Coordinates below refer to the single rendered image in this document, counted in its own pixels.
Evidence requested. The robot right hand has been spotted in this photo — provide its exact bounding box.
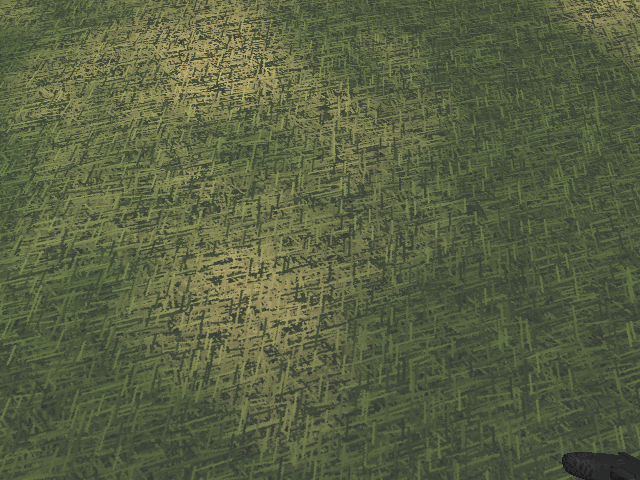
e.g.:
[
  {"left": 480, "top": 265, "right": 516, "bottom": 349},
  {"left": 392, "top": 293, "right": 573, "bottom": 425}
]
[{"left": 562, "top": 452, "right": 640, "bottom": 480}]

